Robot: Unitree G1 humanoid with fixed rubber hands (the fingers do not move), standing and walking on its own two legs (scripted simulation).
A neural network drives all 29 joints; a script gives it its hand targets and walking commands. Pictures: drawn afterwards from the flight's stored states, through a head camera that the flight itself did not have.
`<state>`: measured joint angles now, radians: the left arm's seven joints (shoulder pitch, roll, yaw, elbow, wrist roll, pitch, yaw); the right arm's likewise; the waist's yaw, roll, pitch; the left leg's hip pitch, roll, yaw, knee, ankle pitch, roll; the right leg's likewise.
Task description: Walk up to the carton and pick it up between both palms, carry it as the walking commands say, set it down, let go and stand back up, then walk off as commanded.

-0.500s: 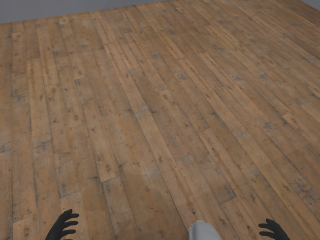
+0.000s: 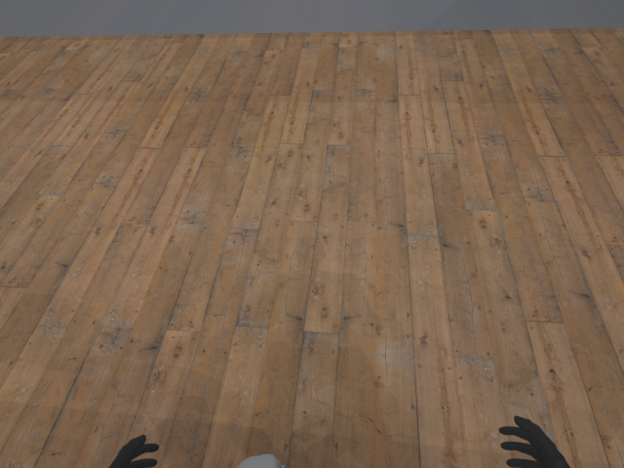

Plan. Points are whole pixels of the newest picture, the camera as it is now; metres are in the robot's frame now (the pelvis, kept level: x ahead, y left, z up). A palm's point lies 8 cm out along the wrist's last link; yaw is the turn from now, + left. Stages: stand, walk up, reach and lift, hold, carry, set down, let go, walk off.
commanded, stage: stand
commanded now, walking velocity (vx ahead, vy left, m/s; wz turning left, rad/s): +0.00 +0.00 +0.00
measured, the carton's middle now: out of the picture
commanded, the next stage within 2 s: none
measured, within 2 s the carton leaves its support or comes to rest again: neither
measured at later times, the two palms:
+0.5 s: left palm out of the picture +0.03 +0.28 -0.12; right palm out of the picture +0.10 -0.21 -0.13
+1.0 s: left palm out of the picture -0.01 +0.25 -0.13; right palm out of the picture +0.00 -0.23 -0.14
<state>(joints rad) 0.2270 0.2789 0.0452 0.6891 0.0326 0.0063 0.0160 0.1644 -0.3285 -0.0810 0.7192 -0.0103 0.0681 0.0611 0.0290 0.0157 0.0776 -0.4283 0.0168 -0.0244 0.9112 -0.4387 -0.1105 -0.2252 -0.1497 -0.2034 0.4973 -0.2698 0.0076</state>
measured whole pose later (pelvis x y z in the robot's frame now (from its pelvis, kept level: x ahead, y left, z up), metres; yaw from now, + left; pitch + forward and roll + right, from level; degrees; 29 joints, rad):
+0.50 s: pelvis -0.01 +0.02 +0.00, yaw +4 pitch -2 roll +1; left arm 0.26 0.23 0.02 0.85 0.02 0.03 0.00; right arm 0.17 -0.23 0.00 0.90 -0.01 0.02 0.00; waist 0.01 0.01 0.03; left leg -0.18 -0.02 0.01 0.43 -0.22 0.00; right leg -0.20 -0.05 -0.08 0.48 -0.25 0.00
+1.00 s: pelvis -0.01 +0.01 +0.00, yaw +4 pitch -2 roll +1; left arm 0.27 0.19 0.02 1.03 0.01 0.00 0.02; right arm 0.27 -0.20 -0.01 1.14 -0.02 0.00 -0.03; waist 0.01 0.00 0.03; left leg -0.14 0.01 -0.01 0.35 -0.18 -0.02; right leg -0.14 -0.02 -0.10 0.38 -0.21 -0.03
